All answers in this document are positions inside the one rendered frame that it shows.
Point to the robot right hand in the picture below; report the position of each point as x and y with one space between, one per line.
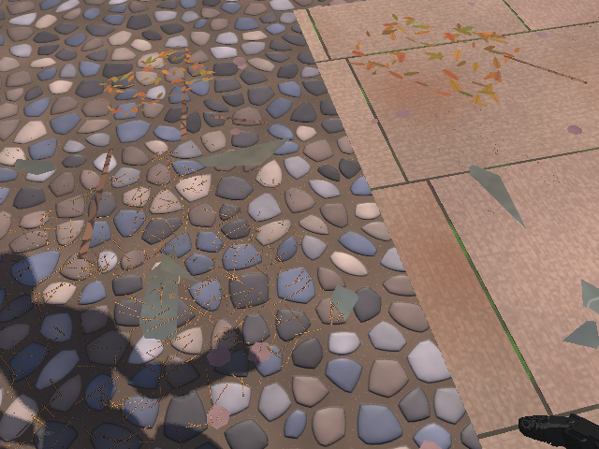
573 432

